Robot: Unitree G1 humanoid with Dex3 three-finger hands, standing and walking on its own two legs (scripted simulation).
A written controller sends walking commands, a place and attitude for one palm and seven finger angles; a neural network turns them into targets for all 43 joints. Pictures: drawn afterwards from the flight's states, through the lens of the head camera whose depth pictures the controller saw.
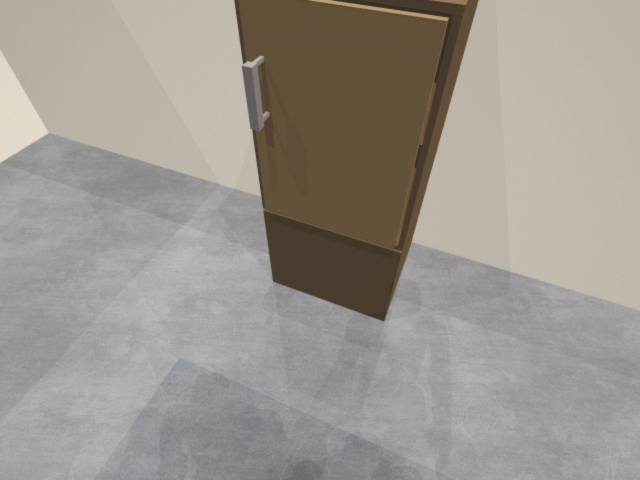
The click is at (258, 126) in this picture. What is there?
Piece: cupboard door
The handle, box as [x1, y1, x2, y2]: [242, 56, 269, 130]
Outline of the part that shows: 263,56 259,56 252,62 247,61 242,65 250,128 259,130 263,126 263,121 269,115 269,112 266,111 263,114 262,113 257,73 257,66 264,60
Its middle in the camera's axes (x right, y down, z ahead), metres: -0.14 -0.33 +0.87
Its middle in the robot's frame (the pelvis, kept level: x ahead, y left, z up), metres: +0.88 +0.19 +0.05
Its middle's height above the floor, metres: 0.82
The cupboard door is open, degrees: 0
